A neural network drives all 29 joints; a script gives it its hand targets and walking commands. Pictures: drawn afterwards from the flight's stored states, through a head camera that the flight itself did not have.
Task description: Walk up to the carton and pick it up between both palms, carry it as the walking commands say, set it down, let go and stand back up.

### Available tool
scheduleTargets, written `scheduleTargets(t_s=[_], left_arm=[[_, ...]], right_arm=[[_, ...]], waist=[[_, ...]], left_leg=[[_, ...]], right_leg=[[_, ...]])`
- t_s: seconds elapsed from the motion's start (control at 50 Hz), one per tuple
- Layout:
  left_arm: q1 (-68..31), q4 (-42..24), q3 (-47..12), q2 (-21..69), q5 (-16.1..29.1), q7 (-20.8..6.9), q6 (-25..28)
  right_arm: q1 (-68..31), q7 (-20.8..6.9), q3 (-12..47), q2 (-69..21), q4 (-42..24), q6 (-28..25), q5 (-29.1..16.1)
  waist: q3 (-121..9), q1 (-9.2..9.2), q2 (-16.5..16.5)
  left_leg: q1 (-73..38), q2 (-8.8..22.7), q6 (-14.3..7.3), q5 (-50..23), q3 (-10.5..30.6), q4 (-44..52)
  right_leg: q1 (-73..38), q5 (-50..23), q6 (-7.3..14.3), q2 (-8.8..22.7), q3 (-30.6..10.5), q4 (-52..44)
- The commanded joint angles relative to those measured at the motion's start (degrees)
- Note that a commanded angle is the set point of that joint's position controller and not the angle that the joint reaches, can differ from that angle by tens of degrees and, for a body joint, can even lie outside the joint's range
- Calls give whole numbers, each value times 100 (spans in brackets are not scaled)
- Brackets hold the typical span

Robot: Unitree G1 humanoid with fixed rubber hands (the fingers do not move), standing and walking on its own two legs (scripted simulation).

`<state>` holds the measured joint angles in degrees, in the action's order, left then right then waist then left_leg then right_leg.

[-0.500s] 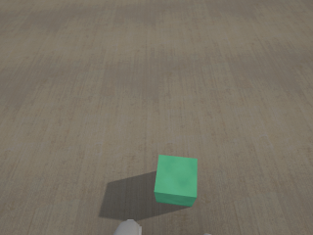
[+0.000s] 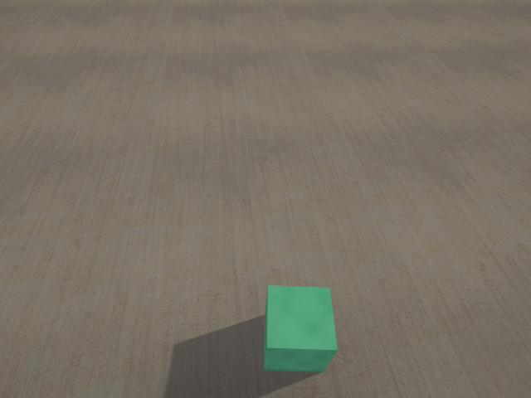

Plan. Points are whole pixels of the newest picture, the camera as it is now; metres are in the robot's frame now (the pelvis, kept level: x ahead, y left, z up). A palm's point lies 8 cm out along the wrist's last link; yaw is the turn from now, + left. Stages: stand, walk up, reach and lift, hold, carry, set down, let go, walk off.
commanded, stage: walk up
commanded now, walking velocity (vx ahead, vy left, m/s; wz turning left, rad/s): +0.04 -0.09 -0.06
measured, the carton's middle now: (295, 329) +0.46 -0.12 -0.66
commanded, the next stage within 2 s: none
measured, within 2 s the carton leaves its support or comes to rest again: neither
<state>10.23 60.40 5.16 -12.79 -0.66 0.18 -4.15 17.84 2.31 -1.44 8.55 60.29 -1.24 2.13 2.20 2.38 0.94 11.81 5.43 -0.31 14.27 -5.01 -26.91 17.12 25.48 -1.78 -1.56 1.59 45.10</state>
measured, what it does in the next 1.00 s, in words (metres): walks ahead: right foot, then left foot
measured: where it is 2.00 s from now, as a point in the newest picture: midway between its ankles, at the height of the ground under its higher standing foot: outside the picture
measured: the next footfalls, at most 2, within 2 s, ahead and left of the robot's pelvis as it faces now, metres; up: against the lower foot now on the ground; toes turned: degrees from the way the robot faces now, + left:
right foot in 0.18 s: +0.03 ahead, -0.16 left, +0.00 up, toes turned -5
left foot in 0.46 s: +0.16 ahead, +0.06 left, +0.00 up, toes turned -23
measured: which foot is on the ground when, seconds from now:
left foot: down 0.00-0.18, up 0.20-0.44, down 0.46-1.00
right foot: up 0.00-0.16, down 0.18-1.00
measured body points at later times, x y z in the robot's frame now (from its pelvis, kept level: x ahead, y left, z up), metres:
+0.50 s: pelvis +0.06 -0.06 -0.01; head +0.08 -0.06 +0.44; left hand +0.03 +0.13 -0.18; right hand +0.10 -0.28 -0.17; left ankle +0.11 +0.04 -0.75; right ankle -0.01 -0.16 -0.75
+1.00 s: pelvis +0.08 -0.07 +0.00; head +0.09 -0.08 +0.44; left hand +0.06 +0.14 -0.17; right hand +0.04 -0.28 -0.17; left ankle +0.10 +0.05 -0.74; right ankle -0.02 -0.16 -0.74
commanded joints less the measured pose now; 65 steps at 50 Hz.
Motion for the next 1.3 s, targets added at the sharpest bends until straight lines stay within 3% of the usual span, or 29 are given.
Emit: scheduleTargets(t_s=[0.0,0.04,0.08,0.12,0.14,0.16,0.18,0.22,0.28,0.34,0.38,0.42,0.44,0.48,0.6,0.92,0.94,0.96,0.98,1.0,1.06,1.1,1.12,1.14,1.16,1.18,1.24,1.26,1.28], left_arm=[[-354,-367,30,-195,75,-53,172],[-363,-377,92,-273,-64,-92,198],[108,-139,-103,115,49,-34,301],[991,267,-135,145,73,32,441],[1429,379,-34,-416,39,53,477],[1813,493,-49,-664,-16,134,520],[1515,468,27,-938,-93,205,471],[738,156,-147,-396,-23,147,560],[343,103,-207,-203,-55,238,625],[579,147,-430,167,9,220,713],[551,244,-392,-162,-64,237,643],[853,318,-384,-18,121,254,628],[993,275,-396,103,104,237,624],[1203,463,-413,245,100,268,496],[1109,623,-421,72,54,278,460],[1058,819,-431,183,114,257,521],[1550,786,-267,-108,102,219,504],[1681,860,-205,-353,77,255,461],[1776,753,-162,-255,-5,251,453],[1773,740,-141,-299,-91,265,506],[1274,569,-278,20,-195,381,477],[1100,597,-338,159,-35,359,536],[1167,532,-349,318,-43,308,599],[1226,361,-321,77,-29,238,640],[1004,151,-207,147,172,305,482],[613,31,21,-307,-10,304,397],[1064,285,-95,250,-35,224,304],[1399,404,-315,607,62,221,270],[1269,488,-298,576,55,210,270]], right_arm=[[338,37,-322,1293,-10,65,93],[835,17,-281,1048,272,96,-5],[470,-57,-252,941,322,108,-77],[155,-103,-232,921,371,148,-108],[105,-147,-180,815,257,144,-92],[-39,-162,-37,374,4,137,-104],[-566,-145,-88,433,-154,130,-16],[-297,-241,-101,440,24,123,-9],[-51,-293,-80,283,96,118,3],[379,-67,-81,205,354,183,-181],[310,2,-24,150,381,203,-208],[407,28,-100,493,425,141,-188],[61,12,-138,757,422,168,-239],[204,20,-114,656,626,156,-210],[-243,48,-48,429,545,55,-228],[-55,-3,-60,351,934,195,-173],[-112,-63,-162,603,727,179,-191],[-705,-135,-138,563,460,193,-138],[-1023,-169,-63,206,275,154,-151],[-1230,-230,-77,122,141,104,-74],[-638,-241,-26,161,135,-87,-84],[493,-119,-67,44,524,-129,-95],[835,-64,-233,522,515,-139,-73],[1840,73,-395,979,638,-109,6],[1074,150,-271,1023,454,-54,-17],[1523,269,-461,1219,637,11,-17],[30,221,-232,863,254,-6,53],[-646,191,-232,876,151,10,98],[-589,145,-128,500,220,23,12]], waist=[[218,136,-1612],[273,250,-1032],[39,-32,-1336],[142,-476,-650],[-20,-688,173],[-268,-646,1845],[557,-692,1458],[835,-288,486],[758,71,629],[600,157,424],[254,160,738],[-1,231,118],[-48,-80,-156],[74,-86,-539],[40,-150,-226],[531,-198,172],[95,-255,290],[667,-509,772],[1179,-626,1091],[1230,-709,750],[1195,-96,448],[1072,341,-165],[473,545,-569],[-479,846,-1565],[-78,321,-2114],[75,722,-1436],[-35,-16,-642],[-124,-323,-1468],[-129,-345,-1087]], left_leg=[[3,1323,-683,-88,1430,1399],[-132,1582,-736,1026,2023,1660],[375,1142,-574,1798,1367,1555],[1385,524,-372,1949,708,769],[2023,138,-184,1552,152,-589],[2621,-282,127,2222,-357,-2326],[2616,84,150,1998,181,-2948],[2300,247,180,1161,248,-2877],[1289,136,170,839,16,-2251],[426,-125,115,496,308,-1235],[76,-268,34,-64,-12,-382],[-1007,214,-63,-2376,250,187],[-1142,335,-40,-2993,363,236],[-951,460,-251,-2846,636,230],[-883,319,-300,-3373,445,168],[-507,127,-146,-1106,313,519],[-41,-78,-209,1469,-76,-167],[1092,-276,-5,1628,-411,-862],[1874,-167,105,1345,-344,-1678],[2342,25,122,1277,-42,-1838],[1437,52,156,1190,-118,-1140],[-333,-10,143,-581,-261,-38],[-1466,472,-48,-1416,222,-97],[-2148,1714,-516,-2265,1718,591],[-1009,2067,-1238,-6101,2103,413],[-1063,2694,-1431,-6530,2473,511],[55,1744,-1111,-3307,1314,763],[275,1266,-789,-2490,772,776],[209,850,-613,-2407,518,682]], right_leg=[[474,-154,6,310,-53,-129],[428,-81,-9,224,-4,-468],[-712,-293,117,44,427,-1671],[-2274,-921,168,11,621,-2411],[-3056,-318,172,855,-422,-3199],[-3103,427,599,2273,-2207,-3962],[-1614,1006,979,2363,-2186,-4138],[-1180,-55,949,1866,-1522,-4000],[-788,-2242,956,1491,-641,-3524],[-735,-5880,916,1599,-374,-2619],[-1173,-5219,867,1466,-338,-2455],[-836,-4175,431,1089,-131,-2294],[-806,-3239,388,895,-101,-2432],[-789,-1550,320,635,-1,-2724],[-1451,-3654,300,902,16,-2546],[-1077,-1644,373,1012,-57,-3070],[-1321,1508,706,1101,-517,-3490],[-1459,2461,859,1367,-1012,-3925],[-1630,2313,982,1826,-1468,-4198],[-1794,1346,1114,2032,-1633,-4082],[-1023,-1745,858,1330,-419,-3206],[-71,-3058,590,906,218,-2165],[324,-3499,406,692,271,-1475],[728,-1034,160,238,604,-65],[188,830,111,262,133,391],[915,1440,-40,87,376,1851],[295,808,17,472,-90,1392],[-351,683,152,659,-344,194],[-541,17,122,449,14,-788]])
